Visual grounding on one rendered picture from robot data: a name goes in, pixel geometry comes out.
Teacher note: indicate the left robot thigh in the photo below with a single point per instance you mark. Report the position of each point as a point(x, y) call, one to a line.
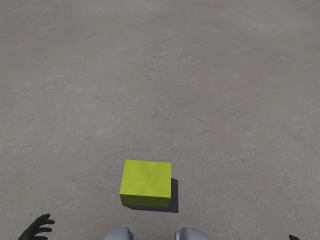
point(119, 233)

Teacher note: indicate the robot left hand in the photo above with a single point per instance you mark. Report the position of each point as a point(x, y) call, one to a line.
point(34, 228)

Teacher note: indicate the carton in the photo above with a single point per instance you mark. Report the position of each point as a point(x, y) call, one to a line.
point(146, 184)

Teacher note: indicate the robot thigh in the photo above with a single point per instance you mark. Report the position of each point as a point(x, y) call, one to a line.
point(119, 233)
point(190, 233)

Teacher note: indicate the right robot thigh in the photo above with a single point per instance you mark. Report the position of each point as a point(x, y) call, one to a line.
point(190, 233)

